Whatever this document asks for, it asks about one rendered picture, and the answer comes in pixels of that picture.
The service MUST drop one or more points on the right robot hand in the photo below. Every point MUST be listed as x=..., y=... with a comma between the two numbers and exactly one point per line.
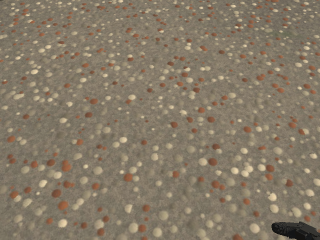
x=298, y=231

